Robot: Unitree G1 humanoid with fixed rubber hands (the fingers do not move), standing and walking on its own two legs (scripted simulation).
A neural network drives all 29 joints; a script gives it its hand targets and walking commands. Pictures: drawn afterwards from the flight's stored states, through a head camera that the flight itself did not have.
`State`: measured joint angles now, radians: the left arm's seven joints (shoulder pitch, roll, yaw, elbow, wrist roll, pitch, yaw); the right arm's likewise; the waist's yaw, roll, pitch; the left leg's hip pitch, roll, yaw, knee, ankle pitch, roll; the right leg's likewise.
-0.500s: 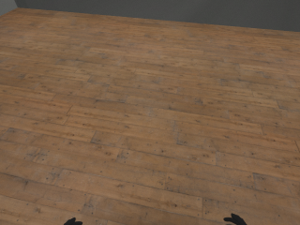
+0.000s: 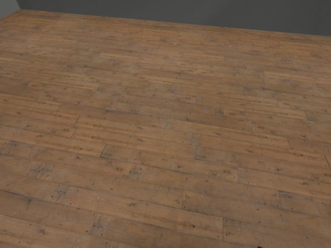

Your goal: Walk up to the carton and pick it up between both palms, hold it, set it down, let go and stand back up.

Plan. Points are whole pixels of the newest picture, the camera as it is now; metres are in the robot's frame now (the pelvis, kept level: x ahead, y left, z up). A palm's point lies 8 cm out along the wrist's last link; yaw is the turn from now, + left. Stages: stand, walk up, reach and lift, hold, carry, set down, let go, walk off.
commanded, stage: stand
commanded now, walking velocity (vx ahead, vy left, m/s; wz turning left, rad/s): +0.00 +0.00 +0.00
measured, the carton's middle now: out of the picture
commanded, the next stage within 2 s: walk up in 0.38 s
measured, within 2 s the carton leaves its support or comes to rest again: neither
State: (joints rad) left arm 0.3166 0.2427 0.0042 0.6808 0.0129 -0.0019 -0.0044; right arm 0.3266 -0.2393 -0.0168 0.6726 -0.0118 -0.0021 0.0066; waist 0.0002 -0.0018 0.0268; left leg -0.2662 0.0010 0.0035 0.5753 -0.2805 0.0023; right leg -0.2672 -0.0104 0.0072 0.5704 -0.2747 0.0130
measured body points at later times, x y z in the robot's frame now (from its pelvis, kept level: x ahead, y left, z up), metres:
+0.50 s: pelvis +0.00 +0.00 +0.00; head +0.01 +0.00 +0.45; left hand +0.09 +0.25 -0.12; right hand +0.09 -0.25 -0.11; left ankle +0.02 +0.12 -0.73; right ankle +0.02 -0.13 -0.73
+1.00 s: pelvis -0.04 -0.04 -0.02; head -0.03 -0.08 +0.43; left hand +0.15 +0.20 -0.10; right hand +0.04 -0.36 -0.13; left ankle +0.01 +0.10 -0.69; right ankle -0.02 -0.19 -0.73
